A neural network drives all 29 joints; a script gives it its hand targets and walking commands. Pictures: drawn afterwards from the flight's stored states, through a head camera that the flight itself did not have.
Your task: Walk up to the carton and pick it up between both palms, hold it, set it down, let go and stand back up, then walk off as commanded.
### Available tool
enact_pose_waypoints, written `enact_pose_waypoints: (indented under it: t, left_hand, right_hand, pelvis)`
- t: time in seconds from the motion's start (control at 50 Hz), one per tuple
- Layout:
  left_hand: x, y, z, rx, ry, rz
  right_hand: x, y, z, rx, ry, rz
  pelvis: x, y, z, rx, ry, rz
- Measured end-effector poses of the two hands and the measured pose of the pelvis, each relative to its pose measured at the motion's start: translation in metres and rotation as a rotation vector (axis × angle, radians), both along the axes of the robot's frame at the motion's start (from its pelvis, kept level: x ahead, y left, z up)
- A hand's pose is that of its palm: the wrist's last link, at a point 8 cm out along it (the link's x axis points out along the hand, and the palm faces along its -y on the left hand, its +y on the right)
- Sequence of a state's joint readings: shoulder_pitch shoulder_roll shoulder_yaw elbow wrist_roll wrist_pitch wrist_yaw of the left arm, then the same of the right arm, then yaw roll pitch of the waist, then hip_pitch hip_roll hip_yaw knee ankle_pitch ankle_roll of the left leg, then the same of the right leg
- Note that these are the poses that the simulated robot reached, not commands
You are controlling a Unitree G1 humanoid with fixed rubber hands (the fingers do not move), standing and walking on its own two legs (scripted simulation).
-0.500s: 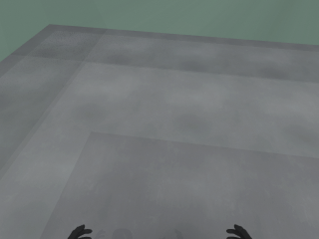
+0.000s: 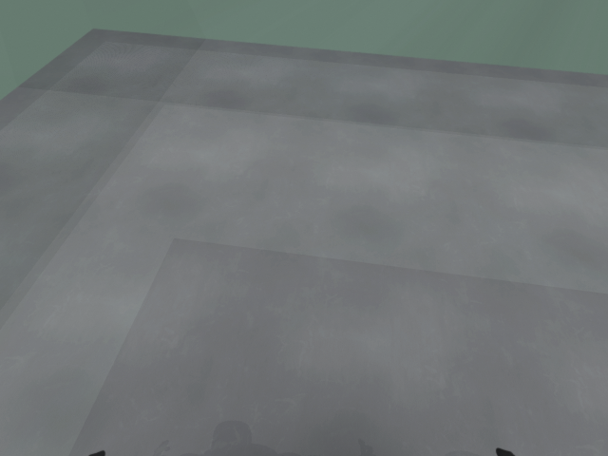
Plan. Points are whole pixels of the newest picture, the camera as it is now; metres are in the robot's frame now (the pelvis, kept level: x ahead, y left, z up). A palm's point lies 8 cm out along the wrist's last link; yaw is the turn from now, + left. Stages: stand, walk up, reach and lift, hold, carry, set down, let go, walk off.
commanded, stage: stand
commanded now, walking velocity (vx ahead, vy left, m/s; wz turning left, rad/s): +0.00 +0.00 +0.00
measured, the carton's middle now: out of the picture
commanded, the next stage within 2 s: none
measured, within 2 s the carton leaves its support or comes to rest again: neither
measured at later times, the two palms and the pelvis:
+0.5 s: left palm out of the picture +0.09 +0.27 -0.09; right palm out of the picture +0.09 -0.28 -0.10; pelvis +0.00 -0.01 +0.03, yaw +0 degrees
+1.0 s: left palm out of the picture +0.08 +0.27 -0.08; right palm out of the picture +0.07 -0.29 -0.09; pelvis +0.00 -0.01 +0.04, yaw +0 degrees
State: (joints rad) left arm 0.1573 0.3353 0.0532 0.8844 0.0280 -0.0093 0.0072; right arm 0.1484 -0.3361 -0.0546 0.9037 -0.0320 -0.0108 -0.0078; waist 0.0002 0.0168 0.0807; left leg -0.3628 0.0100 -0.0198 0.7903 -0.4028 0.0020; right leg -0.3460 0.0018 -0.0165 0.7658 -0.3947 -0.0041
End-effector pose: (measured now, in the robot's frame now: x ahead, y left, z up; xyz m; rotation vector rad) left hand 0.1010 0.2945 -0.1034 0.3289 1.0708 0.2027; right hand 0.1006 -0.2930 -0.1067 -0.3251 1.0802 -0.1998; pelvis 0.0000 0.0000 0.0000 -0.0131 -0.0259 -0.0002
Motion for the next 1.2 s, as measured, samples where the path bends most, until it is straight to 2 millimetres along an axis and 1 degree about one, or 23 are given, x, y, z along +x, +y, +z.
enact_pose_waypoints:
  t: [0.08, 0.18, 0.36, 0.5, 0.64, 0.84, 1.2]
  left_hand:
    - [0.002, -0.004, 0.001, -0.01, 0.001, -0.002]
    - [0.001, -0.013, 0.001, -0.033, 0.019, -0.007]
    - [-0.006, -0.025, 0.005, -0.057, 0.07, -0.004]
    - [-0.009, -0.025, 0.011, -0.052, 0.093, 0.004]
    - [-0.009, -0.023, 0.017, -0.043, 0.095, 0.008]
    - [-0.01, -0.023, 0.021, -0.039, 0.093, 0.014]
    - [-0.026, -0.025, 0.021, -0.042, 0.128, 0.036]
  right_hand:
    - [0.005, 0.001, 0.001, 0.009, -0.002, 0.005]
    - [0.006, 0.007, 0.002, 0.036, 0.011, 0.01]
    - [-0.005, 0.013, 0.003, 0.068, 0.071, -0.006]
    - [-0.015, 0.009, 0.006, 0.068, 0.11, -0.028]
    - [-0.021, 0.004, 0.01, 0.062, 0.125, -0.041]
    - [-0.025, 0.002, 0.014, 0.062, 0.126, -0.044]
    - [-0.027, -0.001, 0.014, 0.064, 0.138, -0.041]
  pelvis:
    - [0.0, -0.001, 0.002, 0.001, -0.005, 0.002]
    - [0.001, -0.003, 0.007, 0.004, -0.01, 0.004]
    - [0.004, -0.006, 0.019, 0.008, -0.019, 0.006]
    - [0.004, -0.007, 0.027, 0.01, -0.026, 0.005]
    - [0.004, -0.009, 0.032, 0.01, -0.032, 0.005]
    - [0.003, -0.011, 0.035, 0.01, -0.038, 0.006]
    - [0.002, -0.015, 0.037, 0.009, -0.035, 0.009]
